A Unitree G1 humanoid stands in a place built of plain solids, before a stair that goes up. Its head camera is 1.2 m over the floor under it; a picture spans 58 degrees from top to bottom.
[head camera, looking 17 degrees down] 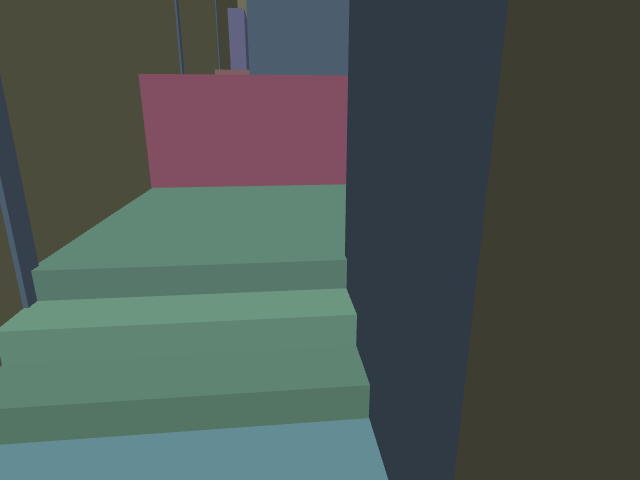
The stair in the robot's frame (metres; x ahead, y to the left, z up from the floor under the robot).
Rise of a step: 0.16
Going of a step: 0.30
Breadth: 1.52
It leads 6 degrees to the left of straight ahead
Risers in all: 3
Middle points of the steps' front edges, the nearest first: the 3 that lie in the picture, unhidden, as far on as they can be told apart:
1.38 0.56 0.16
1.68 0.59 0.31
1.98 0.62 0.47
